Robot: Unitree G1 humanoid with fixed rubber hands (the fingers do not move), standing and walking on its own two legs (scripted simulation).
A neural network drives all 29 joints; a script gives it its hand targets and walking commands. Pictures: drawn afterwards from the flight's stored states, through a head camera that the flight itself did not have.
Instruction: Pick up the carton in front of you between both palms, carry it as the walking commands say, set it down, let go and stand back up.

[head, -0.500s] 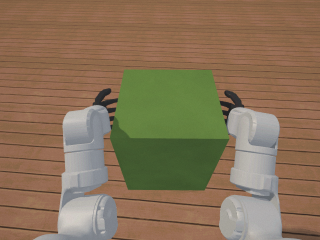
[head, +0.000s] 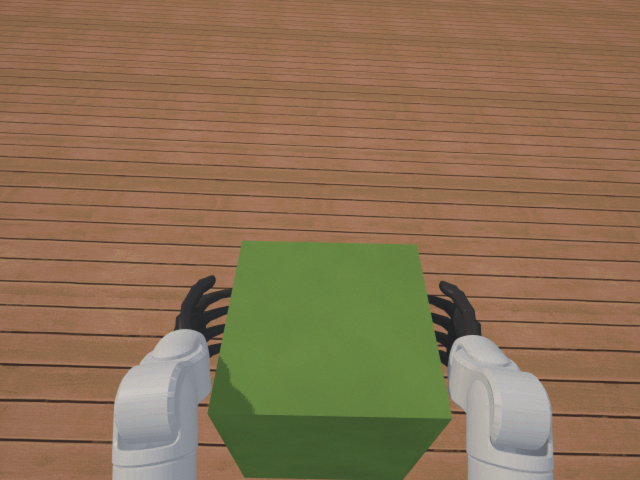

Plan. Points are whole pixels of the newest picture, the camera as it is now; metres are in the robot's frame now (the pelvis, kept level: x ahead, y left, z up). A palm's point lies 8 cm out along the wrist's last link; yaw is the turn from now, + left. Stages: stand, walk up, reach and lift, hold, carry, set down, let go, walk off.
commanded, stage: carry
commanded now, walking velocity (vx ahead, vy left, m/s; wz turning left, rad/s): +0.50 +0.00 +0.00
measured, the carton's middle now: (326, 367) +0.27 +0.00 +0.01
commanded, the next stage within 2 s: none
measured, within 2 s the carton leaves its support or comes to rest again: neither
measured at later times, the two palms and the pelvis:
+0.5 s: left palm (259, 187) +0.54 +0.12 +0.07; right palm (439, 188) +0.56 -0.18 +0.06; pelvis +0.31 -0.05 -0.01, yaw +4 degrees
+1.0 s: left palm (255, 84) +0.87 +0.17 +0.08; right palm (393, 89) +0.87 -0.13 +0.09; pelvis +0.62 +0.02 +0.00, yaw +0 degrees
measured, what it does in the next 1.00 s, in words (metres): walks ahead: right foot, then left foot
